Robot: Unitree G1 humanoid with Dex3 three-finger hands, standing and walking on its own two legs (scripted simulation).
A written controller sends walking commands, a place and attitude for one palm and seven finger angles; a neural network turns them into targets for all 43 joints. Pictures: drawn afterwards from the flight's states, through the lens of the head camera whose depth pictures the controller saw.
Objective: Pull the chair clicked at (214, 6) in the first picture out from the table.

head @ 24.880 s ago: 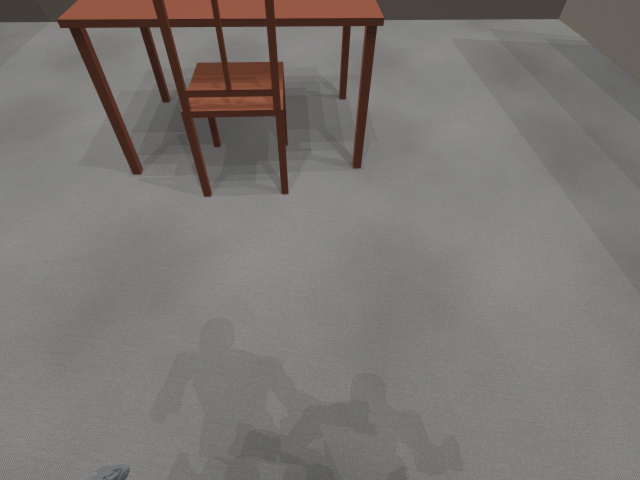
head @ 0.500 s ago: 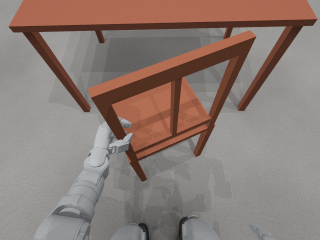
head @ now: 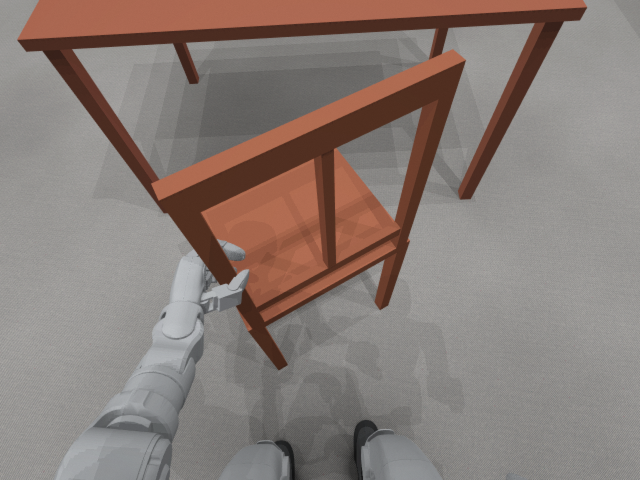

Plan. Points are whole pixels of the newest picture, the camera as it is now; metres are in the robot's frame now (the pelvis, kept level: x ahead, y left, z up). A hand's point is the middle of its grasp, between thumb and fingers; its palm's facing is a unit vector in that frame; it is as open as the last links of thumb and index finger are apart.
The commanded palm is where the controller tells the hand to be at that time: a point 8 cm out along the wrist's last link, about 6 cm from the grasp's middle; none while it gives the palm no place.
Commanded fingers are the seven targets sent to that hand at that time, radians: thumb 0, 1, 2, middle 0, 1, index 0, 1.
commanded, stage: step backward, pulling the chair out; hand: left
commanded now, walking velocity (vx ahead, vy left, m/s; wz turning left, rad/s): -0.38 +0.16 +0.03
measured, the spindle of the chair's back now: (327, 217) +0.47 +0.01 -0.07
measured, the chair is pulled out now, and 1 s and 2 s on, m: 0.34 0.56 0.58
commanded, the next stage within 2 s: stop walking, hand still on the chair in 0.56 s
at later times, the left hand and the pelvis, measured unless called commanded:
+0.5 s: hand (212, 367) +0.24 +0.15 -0.06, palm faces +0.03 -0.97 -0.24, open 5.9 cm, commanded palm +0.25 +0.20 -0.06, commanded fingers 0.00 0.90 0.90 -0.50 -1.45 -0.50 -1.45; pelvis -0.11 -0.01 +0.00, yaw -1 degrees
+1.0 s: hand (208, 479) +0.12 +0.14 -0.06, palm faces +0.00 -0.97 -0.22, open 6.0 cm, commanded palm +0.10 +0.19 -0.04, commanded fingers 0.00 0.90 0.90 -0.50 -1.45 -0.50 -1.45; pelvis -0.18 +0.00 +0.00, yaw +0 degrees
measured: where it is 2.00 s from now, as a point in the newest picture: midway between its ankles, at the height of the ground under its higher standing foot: outside the picture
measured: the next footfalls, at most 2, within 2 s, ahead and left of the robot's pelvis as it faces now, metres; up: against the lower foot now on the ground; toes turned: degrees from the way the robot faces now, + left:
left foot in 0.22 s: -0.05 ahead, +0.15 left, +0.00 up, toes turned +2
right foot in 0.48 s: -0.03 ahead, -0.11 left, +0.00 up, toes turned +0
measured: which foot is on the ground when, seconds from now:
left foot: down 0.00-0.00, up 0.02-0.20, down 0.22-0.50, up 0.52-0.72, down 0.74-1.00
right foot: down 0.00-0.26, up 0.28-0.46, down 0.48-0.80, up 0.82-0.90, down 0.92-1.00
